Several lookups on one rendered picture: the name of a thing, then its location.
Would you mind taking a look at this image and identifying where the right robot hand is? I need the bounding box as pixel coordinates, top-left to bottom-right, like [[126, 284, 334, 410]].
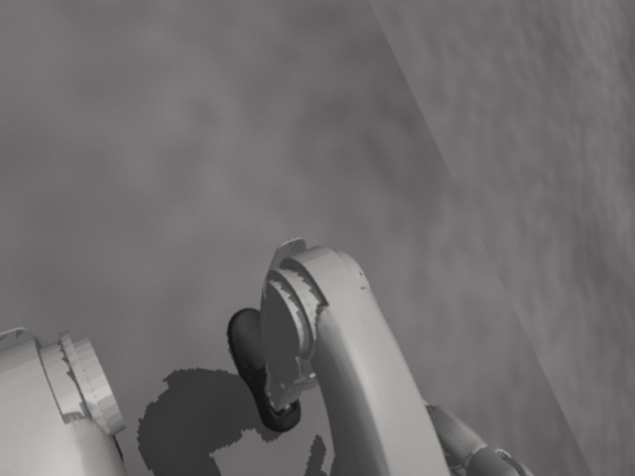
[[422, 398, 489, 476]]

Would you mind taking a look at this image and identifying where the right robot foot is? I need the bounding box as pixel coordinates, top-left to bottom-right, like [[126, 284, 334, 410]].
[[227, 308, 301, 432]]

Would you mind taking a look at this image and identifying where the right robot arm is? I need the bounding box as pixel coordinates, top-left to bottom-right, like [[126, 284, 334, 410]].
[[466, 445, 534, 476]]

